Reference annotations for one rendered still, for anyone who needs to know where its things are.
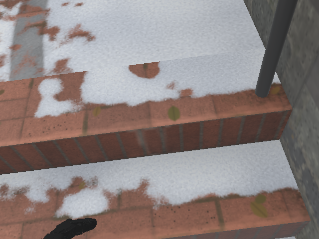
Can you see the stairs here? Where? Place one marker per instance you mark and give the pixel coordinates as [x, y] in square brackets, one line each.
[211, 179]

